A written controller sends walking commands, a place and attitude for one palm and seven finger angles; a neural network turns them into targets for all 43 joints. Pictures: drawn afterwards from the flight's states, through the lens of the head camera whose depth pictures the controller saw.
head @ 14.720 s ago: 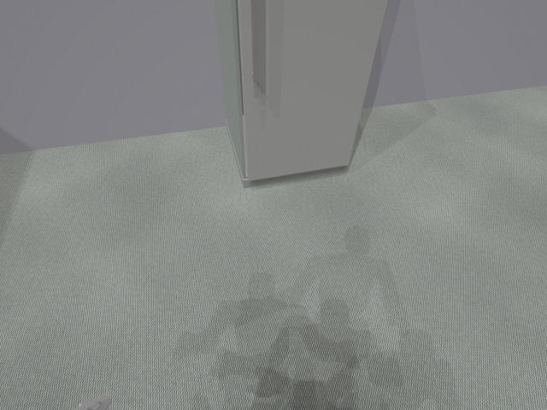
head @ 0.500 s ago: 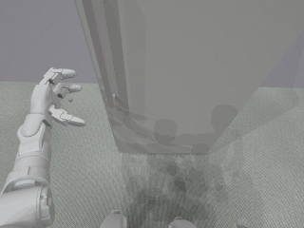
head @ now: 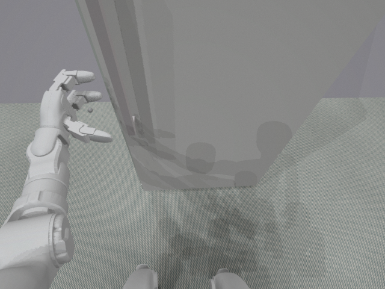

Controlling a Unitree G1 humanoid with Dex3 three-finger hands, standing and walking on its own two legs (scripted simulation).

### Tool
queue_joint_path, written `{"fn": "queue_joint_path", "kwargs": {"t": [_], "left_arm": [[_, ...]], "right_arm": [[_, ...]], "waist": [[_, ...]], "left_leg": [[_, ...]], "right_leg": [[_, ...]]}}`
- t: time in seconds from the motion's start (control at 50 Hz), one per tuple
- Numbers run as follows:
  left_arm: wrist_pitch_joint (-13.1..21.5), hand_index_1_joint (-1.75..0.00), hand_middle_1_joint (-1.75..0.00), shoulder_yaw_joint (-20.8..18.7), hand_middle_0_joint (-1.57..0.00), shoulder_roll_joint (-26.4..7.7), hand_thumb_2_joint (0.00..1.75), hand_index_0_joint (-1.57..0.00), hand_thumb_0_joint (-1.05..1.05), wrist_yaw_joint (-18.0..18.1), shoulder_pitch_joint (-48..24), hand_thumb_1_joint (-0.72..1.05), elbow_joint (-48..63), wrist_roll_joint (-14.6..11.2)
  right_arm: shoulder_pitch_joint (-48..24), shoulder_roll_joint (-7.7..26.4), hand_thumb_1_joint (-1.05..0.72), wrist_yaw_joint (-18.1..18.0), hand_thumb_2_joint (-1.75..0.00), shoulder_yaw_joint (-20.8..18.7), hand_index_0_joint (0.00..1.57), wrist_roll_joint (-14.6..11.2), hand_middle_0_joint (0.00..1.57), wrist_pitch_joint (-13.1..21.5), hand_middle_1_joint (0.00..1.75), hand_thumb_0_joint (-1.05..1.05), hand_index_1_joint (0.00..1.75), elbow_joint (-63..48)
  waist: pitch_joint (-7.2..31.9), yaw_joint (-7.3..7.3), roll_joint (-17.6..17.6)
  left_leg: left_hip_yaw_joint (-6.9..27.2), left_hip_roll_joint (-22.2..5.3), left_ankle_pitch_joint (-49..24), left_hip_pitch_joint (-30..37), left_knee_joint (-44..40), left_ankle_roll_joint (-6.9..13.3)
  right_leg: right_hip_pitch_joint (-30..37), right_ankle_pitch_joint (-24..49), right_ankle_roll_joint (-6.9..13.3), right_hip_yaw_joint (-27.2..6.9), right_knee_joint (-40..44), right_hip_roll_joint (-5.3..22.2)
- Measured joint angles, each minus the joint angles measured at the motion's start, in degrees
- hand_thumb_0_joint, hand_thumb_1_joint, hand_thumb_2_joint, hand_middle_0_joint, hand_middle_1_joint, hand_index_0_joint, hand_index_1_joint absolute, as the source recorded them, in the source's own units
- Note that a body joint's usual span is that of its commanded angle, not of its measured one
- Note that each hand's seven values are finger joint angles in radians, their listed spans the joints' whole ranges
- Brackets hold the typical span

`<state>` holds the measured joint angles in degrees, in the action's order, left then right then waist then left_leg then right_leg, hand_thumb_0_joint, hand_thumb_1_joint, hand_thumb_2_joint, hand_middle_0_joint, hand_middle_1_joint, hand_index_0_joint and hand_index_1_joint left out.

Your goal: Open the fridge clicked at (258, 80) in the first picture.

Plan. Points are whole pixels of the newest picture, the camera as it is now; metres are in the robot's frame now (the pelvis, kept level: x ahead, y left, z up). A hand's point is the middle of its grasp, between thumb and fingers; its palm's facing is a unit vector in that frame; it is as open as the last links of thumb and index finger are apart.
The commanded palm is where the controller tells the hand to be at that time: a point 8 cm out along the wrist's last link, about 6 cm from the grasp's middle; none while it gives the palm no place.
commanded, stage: move the hooked fingers beside the handle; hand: left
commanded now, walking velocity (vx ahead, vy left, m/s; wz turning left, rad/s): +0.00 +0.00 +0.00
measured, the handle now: (110, 47) +0.52 +0.14 +0.18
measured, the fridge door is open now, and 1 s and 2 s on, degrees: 0 0 0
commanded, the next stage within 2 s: feel for the door with the fingertips in 0.60 s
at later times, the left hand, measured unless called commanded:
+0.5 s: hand (91, 113) +0.46 +0.19 +0.08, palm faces +0.02 -1.00 -0.01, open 14.0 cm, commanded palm +0.43 +0.24 +0.08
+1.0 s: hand (106, 112) +0.47 +0.17 +0.07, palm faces +0.00 -1.00 +0.00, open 14.0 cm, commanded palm +0.43 +0.22 +0.08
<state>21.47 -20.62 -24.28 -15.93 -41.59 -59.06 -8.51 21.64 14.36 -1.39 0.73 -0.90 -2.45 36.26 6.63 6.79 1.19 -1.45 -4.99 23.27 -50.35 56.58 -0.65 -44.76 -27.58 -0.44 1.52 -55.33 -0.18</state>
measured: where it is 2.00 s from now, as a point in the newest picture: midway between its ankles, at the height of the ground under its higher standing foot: outside the picture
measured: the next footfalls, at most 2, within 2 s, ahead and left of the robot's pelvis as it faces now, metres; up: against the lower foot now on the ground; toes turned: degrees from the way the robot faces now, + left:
none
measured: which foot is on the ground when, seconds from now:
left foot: down 0.00-1.00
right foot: down 0.00-1.00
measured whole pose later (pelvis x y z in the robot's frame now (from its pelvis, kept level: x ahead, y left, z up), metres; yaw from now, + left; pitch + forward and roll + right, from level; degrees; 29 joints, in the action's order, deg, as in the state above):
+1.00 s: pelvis +0.00 -0.01 +0.00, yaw +0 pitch +18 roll -2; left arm 21.6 -18.0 -20.8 -12.5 -41.1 -57.6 -8.0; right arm 20.6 14.3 -0.9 0.3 -0.8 -3.0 36.0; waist 7.0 6.8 1.3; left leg -0.6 -5.0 23.9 -51.2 57.4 -1.3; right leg -45.5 -28.7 0.1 2.1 -56.5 -0.4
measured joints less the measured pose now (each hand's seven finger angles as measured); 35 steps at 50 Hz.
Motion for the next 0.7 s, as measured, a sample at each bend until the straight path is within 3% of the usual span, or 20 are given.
{"fn": "queue_joint_path", "kwargs": {"t": [0.14, 0.24, 0.42, 0.58, 0.7], "left_arm": [[0.34, -1.2, -1.2, -0.96, -0.3, 0.01, 0.3, -0.3, -0.01, 0.7, 1.7, -0.5, 0.83, 0.18], [1.54, -1.2, -1.2, 0.98, -0.29, 0.45, 0.3, -0.3, -0.01, 0.58, 1.76, -0.5, 2.23, -0.46], [-0.58, -1.2, -1.2, 1.62, -0.3, 0.7, 0.3, -0.3, -0.01, 0.78, -0.46, -0.5, -1.46, 0.17], [2.05, -1.2, -1.2, 1.11, -0.3, 0.99, 0.3, -0.3, -0.01, 1.63, 0.09, -0.5, 1.65, 0.36], [-1.09, -1.2, -1.2, 1.31, -0.3, -0.18, 0.3, -0.31, -0.01, 0.73, -1.25, -0.5, -2.15, 0.15]], "right_arm": [[-0.09, -0.12, -0.91, -0.07, -0.9, 0.15, 0.21, -0.1, 0.2, -0.55, 0.3, 0.01, 0.3, -0.82], [-0.65, -0.07, -0.91, -0.12, -0.9, -0.14, 0.2, -0.24, 0.2, -0.36, 0.3, 0.01, 0.3, -0.24], [-2.34, 0.33, -0.91, -0.15, -0.9, 0.28, 0.2, -0.16, 0.2, -0.45, 0.3, 0.01, 0.3, -1.11], [-2.24, 0.1, -0.91, -0.03, -0.9, -0.04, 0.2, -0.03, 0.2, -0.17, 0.3, 0.01, 0.3, -0.54], [-1.51, 0.1, -0.91, -0.07, -0.9, 0.55, 0.2, -0.3, 0.2, -0.99, 0.3, 0.01, 0.3, -0.56]], "waist": [[-0.25, -0.07, -0.27], [-0.23, -0.72, -0.26], [-0.16, -0.3, -0.36], [-0.25, -0.53, -0.23], [-0.08, -0.15, 0.15]], "left_leg": [[0.0, -0.05, 0.01, 0.45, -0.21, -0.04], [0.58, 0.04, 0.07, 0.63, -0.06, -0.17], [0.99, 0.3, -0.11, 0.02, 0.18, -0.22], [0.89, 0.06, 0.25, -0.78, 0.92, -0.45], [1.04, 0.14, 0.18, -0.2, 0.4, -0.46]], "right_leg": [[0.43, 0.01, 0.03, -0.02, 0.21, -0.07], [1.0, -0.1, 0.14, 0.53, 0.36, -0.05], [0.48, -0.24, 0.23, 0.92, -0.12, 0.15], [-0.49, -0.6, 0.4, 0.73, -1.01, -0.07], [0.11, -0.64, 0.46, 0.89, -0.57, -0.04]]}}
